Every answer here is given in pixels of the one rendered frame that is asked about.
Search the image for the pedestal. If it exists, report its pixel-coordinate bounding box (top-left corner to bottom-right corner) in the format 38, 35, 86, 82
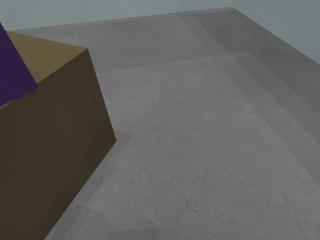
0, 30, 117, 240

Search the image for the carton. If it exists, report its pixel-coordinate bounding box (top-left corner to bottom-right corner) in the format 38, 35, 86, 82
0, 23, 39, 106

